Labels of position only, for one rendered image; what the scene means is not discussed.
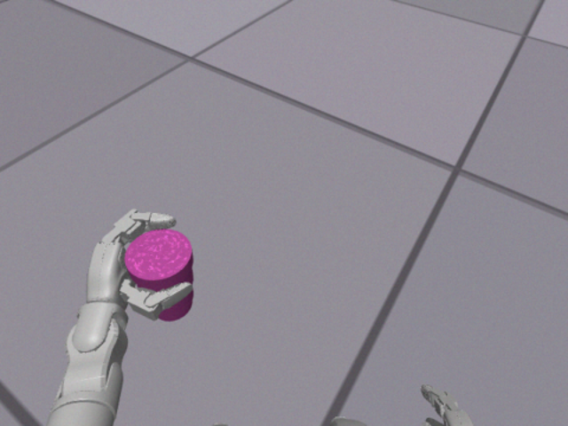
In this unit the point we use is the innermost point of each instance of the cup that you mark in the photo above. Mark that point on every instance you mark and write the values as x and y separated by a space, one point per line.
160 259

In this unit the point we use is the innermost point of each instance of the right robot hand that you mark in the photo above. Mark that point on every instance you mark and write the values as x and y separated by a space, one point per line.
446 407

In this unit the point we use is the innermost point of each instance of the left robot hand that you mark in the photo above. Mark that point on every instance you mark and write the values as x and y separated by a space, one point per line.
108 278

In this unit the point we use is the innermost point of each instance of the left robot arm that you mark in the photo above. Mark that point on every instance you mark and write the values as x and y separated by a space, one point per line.
91 387

